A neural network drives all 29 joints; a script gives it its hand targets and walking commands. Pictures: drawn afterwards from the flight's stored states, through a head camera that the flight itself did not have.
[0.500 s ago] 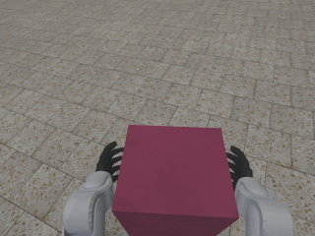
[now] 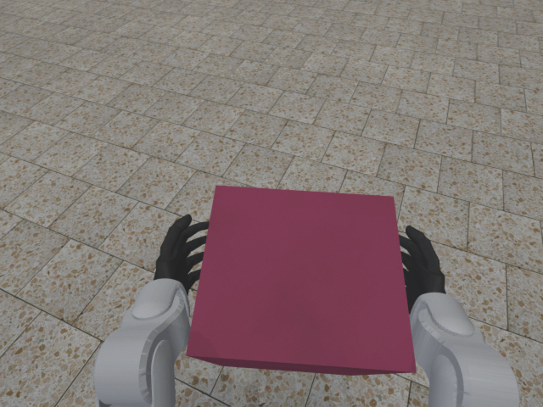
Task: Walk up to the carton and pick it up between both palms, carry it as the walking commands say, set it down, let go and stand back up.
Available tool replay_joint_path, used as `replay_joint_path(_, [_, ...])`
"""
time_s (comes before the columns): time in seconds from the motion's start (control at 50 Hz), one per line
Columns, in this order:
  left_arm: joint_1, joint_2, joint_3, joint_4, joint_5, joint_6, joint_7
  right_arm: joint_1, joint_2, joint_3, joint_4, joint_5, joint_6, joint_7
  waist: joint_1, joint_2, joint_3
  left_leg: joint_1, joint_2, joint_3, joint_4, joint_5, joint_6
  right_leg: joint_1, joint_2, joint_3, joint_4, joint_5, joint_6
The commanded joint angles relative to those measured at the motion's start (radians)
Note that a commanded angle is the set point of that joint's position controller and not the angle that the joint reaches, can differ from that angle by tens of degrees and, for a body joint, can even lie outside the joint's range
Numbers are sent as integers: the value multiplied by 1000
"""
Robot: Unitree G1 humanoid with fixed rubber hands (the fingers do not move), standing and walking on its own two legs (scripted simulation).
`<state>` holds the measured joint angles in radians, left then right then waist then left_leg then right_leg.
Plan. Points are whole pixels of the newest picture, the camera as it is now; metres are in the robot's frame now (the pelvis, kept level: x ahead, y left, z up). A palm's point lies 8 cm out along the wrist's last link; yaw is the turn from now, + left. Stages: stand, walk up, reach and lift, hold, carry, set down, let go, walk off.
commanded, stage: carry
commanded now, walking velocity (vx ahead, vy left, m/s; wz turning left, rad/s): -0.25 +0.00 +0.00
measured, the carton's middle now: (293, 294) +0.27 +0.01 +0.05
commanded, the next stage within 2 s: none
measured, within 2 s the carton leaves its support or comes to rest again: neither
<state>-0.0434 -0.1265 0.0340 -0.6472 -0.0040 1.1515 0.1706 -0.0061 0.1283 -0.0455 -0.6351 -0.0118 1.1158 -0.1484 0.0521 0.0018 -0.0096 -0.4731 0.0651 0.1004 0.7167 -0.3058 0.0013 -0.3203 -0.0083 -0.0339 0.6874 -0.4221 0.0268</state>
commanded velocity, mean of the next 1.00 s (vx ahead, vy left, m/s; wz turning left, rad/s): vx -0.25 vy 0.00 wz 0.00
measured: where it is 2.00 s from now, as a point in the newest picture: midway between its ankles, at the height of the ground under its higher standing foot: outside the picture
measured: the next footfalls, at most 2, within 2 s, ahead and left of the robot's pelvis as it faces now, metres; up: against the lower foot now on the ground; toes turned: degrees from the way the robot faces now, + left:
left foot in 0.38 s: -0.12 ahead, +0.13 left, +0.00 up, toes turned +6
right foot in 0.74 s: -0.33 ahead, -0.11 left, +0.00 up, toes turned -1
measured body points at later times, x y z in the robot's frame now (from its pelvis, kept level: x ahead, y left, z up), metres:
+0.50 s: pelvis -0.20 +0.01 +0.00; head -0.19 +0.05 +0.45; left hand +0.04 +0.18 +0.05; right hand +0.06 -0.11 +0.08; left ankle -0.16 +0.12 -0.71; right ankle -0.14 -0.11 -0.66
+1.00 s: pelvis -0.41 +0.02 +0.00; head -0.42 +0.01 +0.45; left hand -0.15 +0.14 +0.10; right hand -0.18 -0.16 +0.09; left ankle -0.42 +0.15 -0.68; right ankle -0.37 -0.11 -0.71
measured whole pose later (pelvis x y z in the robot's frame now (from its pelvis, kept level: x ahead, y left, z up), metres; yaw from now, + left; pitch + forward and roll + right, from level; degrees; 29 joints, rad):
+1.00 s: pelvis -0.41 +0.02 +0.00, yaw +1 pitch +0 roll +0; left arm 0.01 -0.13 -0.01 -0.54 0.03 1.15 0.15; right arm 0.02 0.13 -0.08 -0.60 -0.02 1.20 -0.15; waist -0.08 0.04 -0.03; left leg -0.46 0.03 0.01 1.00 -0.44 -0.01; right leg -0.42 -0.05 -0.01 0.74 -0.33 0.02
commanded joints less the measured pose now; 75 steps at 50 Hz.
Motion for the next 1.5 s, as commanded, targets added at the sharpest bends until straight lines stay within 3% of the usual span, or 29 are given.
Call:
replay_joint_path(0.0, [-248,-715,-617,62,-249,34,-160,-245,701,589,28,197,69,101,-51,-324,-376,-161,-11,-88,317,-328,-16,442,-400,269,-112,1595,-180])
replay_joint_path(0.14, [-400,-847,-562,-58,-215,-15,-165,-661,873,764,-199,369,46,149,-45,-256,-150,-16,-39,-58,413,-210,-31,-52,-281,192,-307,560,-197])
replay_joint_path(0.3, [-281,-726,-552,24,-182,31,-129,-382,782,658,34,303,105,137,-65,-271,-338,217,-49,-18,-208,-68,-28,69,-264,241,-220,549,-150])
replay_joint_path(0.32, [-336,-742,-586,-1,-188,33,-127,-415,802,638,40,304,97,143,-67,-93,-342,309,28,-118,-325,40,-17,-18,-215,202,-129,441,-98])
replay_joint_path(0.36, [-404,-767,-604,-29,-212,34,-135,-399,816,618,55,292,82,148,-75,380,-274,315,428,-542,-387,661,210,-316,38,-11,358,-241,9])
replay_joint_path(0.38, [-446,-793,-630,-31,-232,33,-147,-377,845,613,73,280,81,156,-80,301,-240,148,392,-416,-360,651,262,-223,6,78,547,-283,-6])
replay_joint_path(0.42, [-592,-877,-703,-86,-302,17,-169,-459,893,571,35,268,47,162,-72,290,-210,10,293,-304,-429,248,219,-166,7,54,665,-112,8])
replay_joint_path(0.5, [-617,-922,-741,-144,-352,-23,-164,-454,893,564,-39,278,2,156,-45,280,-277,177,175,-161,-377,118,111,-220,20,23,477,-28,18])
replay_joint_path(0.64, [-362,-843,-669,-23,-299,20,-156,-288,785,571,-28,226,30,108,-50,245,-486,506,207,-250,-234,684,133,-5,16,-9,-254,-35,10])
replay_joint_path(0.68, [-269,-808,-600,72,-267,35,-170,-321,744,596,-36,220,49,101,-46,-17,-473,237,130,-176,-146,411,19,242,-154,174,-377,319,-27])
replay_joint_path(0.7, [-338,-797,-612,38,-277,25,-173,-309,777,602,9,219,59,113,-58,-279,-422,8,20,-67,-34,71,-44,299,-310,346,-280,610,-108])
replay_joint_path(0.74, [-288,-852,-593,64,-232,18,-180,-451,820,679,-97,267,61,137,-32,-368,-343,-81,-8,-105,252,-202,-28,203,-390,310,-226,866,-209])
replay_joint_path(0.82, [-449,-908,-590,-61,-233,-26,-185,-646,917,748,-168,347,27,165,-52,-252,-255,-4,-50,-100,422,-85,-3,-38,-285,127,-243,479,-182])
replay_joint_path(0.84, [-465,-913,-599,-100,-233,-36,-176,-648,937,759,-167,367,20,167,-52,-181,-275,-39,-56,-99,411,-75,-4,10,-261,117,-220,480,-171])
replay_joint_path(0.96, [-256,-737,-537,8,-149,-5,-122,-436,783,704,-24,339,77,154,-60,-274,-304,101,-56,-34,-159,-93,-14,123,-247,227,-115,847,-168])
replay_joint_path(1.0, [-225,-693,-531,69,-145,27,-118,-365,737,652,72,299,102,153,-61,-41,-378,388,120,-237,-284,462,17,-66,-143,143,80,576,-61])
replay_joint_path(1.02, [-221,-685,-518,127,-125,51,-115,-370,702,619,103,281,107,149,-61,279,-307,420,357,-495,-297,922,131,-300,3,17,315,-60,0])
replay_joint_path(1.04, [-277,-704,-547,102,-150,45,-124,-325,722,598,121,259,98,149,-78,302,-278,330,398,-441,-287,1070,232,-303,38,7,516,-307,-1])
replay_joint_path(1.08, [-465,-811,-659,2,-244,35,-154,-357,807,567,97,227,77,154,-73,320,-256,118,304,-332,-299,777,223,-188,-4,49,585,-184,8])
replay_joint_path(1.12, [-580,-882,-700,-77,-303,16,-170,-423,895,569,72,238,55,153,-62,214,-217,86,231,-243,-328,531,186,-188,17,16,566,-105,22])
replay_joint_path(1.14, [-607,-907,-725,-98,-323,13,-172,-416,907,557,62,241,46,158,-51,298,-220,66,202,-195,-355,350,157,-172,5,15,556,-74,18])
replay_joint_path(1.18, [-676,-928,-743,-153,-361,-9,-168,-447,922,541,29,253,23,156,-51,251,-232,93,189,-217,-429,-6,125,-174,29,-6,476,-27,18])
replay_joint_path(1.22, [-646,-939,-739,-125,-358,-3,-168,-460,909,548,-18,248,17,140,-51,268,-236,89,203,-254,-469,-130,122,-121,17,-21,345,-61,18])
replay_joint_path(1.28, [-476,-876,-686,-20,-332,26,-166,-368,821,560,-34,218,28,109,-56,267,-357,234,215,-293,-413,69,143,-13,-7,-1,-34,-126,-14])
replay_joint_path(1.32, [-378,-864,-639,37,-298,36,-170,-358,809,599,-27,226,44,105,-39,154,-448,227,140,-201,-303,109,73,183,-22,12,-376,7,-46])
replay_joint_path(1.34, [-337,-840,-599,84,-287,43,-175,-343,784,593,-23,214,54,100,-39,-100,-421,75,33,-114,-98,74,9,240,-207,294,-486,117,-92])
replay_joint_path(1.36, [-342,-830,-606,63,-286,36,-179,-373,774,605,-36,221,63,104,-44,-358,-346,-163,-64,-10,194,-212,-63,247,-435,478,-379,619,-147])
replay_joint_path(1.4, [-276,-858,-569,107,-231,26,-189,-465,828,674,-68,250,63,126,-32,-301,-297,-159,-39,-148,446,-210,-33,122,-393,354,-328,726,-174])
replay_joint_path(1.48, [-454,-912,-578,-69,-235,-28,-194,-639,948,764,-144,344,34,162,-49,-218,-277,-167,-57,-128,613,-62,-24,75,-266,130,-261,505,-183])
